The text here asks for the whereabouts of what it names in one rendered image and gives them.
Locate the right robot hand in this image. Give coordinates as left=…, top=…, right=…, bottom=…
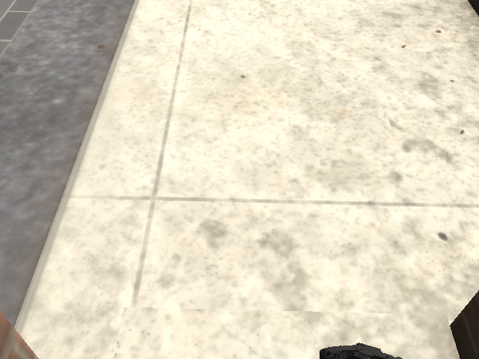
left=320, top=343, right=402, bottom=359

